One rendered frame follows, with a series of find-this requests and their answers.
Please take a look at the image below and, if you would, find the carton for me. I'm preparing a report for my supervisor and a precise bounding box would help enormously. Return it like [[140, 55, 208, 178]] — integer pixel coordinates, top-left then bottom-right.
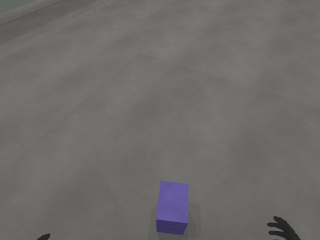
[[156, 181, 189, 235]]

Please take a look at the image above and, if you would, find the robot right hand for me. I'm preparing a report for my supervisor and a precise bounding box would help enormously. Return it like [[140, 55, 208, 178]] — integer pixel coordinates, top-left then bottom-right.
[[267, 216, 301, 240]]

